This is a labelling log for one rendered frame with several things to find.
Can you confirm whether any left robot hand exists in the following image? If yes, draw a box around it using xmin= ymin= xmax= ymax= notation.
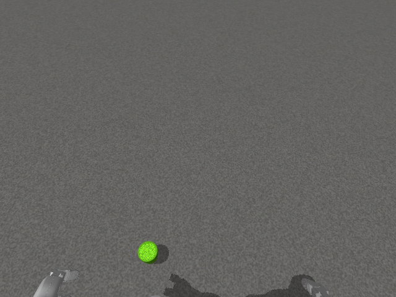
xmin=33 ymin=267 xmax=80 ymax=297

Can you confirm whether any cup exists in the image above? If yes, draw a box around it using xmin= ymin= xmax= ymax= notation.
xmin=137 ymin=241 xmax=158 ymax=264

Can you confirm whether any right robot hand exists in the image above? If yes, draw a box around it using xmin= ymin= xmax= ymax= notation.
xmin=301 ymin=278 xmax=330 ymax=297

